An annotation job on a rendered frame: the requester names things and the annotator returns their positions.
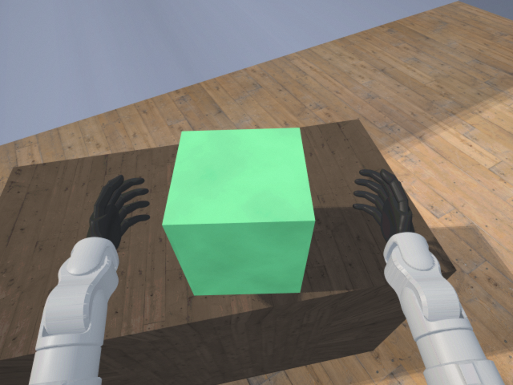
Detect left robot forearm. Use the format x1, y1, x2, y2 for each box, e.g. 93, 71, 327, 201
29, 237, 119, 385

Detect left robot hand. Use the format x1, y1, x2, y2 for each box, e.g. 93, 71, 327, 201
86, 175, 150, 249

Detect right robot hand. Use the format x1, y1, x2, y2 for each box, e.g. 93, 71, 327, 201
353, 169, 415, 242

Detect carton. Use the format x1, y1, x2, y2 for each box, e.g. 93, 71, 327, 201
162, 128, 315, 296

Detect pedestal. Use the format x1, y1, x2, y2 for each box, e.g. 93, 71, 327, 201
0, 120, 456, 385

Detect right robot forearm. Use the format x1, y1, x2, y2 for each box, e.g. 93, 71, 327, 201
383, 232, 505, 385

